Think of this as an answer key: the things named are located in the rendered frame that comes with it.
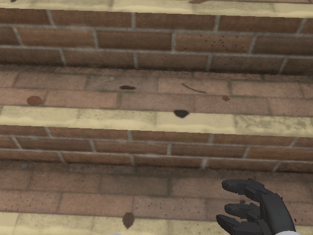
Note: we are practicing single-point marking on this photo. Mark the right robot hand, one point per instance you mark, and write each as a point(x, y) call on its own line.
point(269, 218)

